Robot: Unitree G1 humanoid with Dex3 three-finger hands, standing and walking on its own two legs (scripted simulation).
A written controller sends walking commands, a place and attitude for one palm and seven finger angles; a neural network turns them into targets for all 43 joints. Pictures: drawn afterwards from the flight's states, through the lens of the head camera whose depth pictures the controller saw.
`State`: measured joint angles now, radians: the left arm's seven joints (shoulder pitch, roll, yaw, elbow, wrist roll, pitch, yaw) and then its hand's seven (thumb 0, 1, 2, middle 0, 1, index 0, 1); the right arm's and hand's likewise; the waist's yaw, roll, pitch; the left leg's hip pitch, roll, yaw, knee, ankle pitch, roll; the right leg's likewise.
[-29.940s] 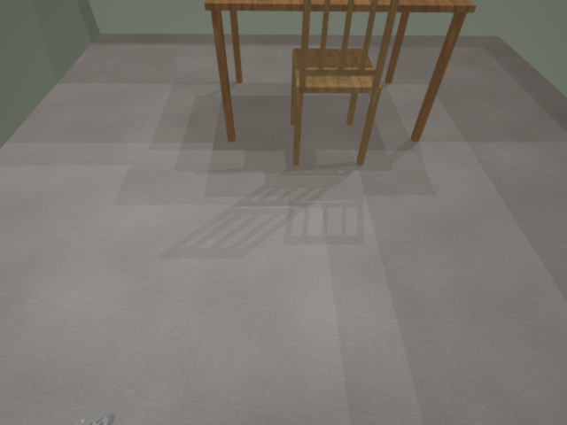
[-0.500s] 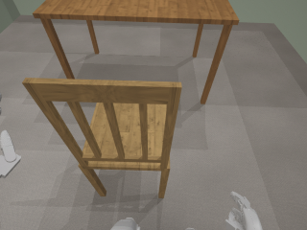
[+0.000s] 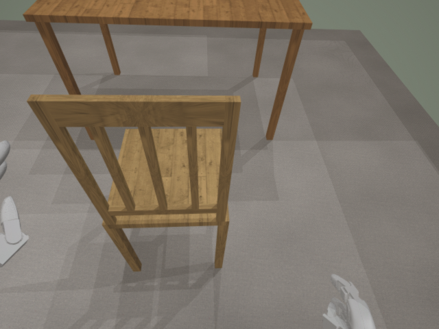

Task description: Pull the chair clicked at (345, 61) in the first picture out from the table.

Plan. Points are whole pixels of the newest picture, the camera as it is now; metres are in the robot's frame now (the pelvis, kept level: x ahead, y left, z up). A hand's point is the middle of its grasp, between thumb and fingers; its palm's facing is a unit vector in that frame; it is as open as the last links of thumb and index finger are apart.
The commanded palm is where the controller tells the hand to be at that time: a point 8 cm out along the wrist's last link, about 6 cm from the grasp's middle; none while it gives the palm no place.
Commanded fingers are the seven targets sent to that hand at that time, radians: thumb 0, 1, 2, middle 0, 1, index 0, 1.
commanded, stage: stop stepping back and stand still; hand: left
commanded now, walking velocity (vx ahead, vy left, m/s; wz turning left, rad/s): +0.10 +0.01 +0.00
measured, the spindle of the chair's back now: (155, 173) +0.46 +0.17 -0.05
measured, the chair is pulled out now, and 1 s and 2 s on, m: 0.59 0.59 0.59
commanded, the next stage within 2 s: let the arm hang, fingers relaxed in 0.56 s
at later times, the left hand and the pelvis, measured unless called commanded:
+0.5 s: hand (0, 286) +0.15 +0.24 +0.17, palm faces +0.45 -0.78 -0.43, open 7.4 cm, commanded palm +0.09 +0.28 +0.19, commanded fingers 0.00 0.90 0.90 -0.20 -0.30 -0.20 -0.30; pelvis -0.04 -0.02 +0.01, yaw +1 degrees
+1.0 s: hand out of the picture +0.02 +0.17 -0.17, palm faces +0.08 -0.98 -0.17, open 6.8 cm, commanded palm none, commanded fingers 0.00 0.90 0.90 -0.20 -0.30 -0.20 -0.30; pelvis -0.03 -0.01 +0.00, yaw +3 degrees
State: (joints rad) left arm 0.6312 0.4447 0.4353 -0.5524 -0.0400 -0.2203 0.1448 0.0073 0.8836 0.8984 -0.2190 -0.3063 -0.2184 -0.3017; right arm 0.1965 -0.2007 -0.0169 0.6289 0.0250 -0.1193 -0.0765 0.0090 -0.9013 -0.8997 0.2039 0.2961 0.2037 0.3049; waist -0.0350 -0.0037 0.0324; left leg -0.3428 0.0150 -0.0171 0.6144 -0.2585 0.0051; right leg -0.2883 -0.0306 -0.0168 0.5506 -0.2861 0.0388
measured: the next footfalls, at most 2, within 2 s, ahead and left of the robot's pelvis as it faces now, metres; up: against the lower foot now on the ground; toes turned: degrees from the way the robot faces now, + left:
none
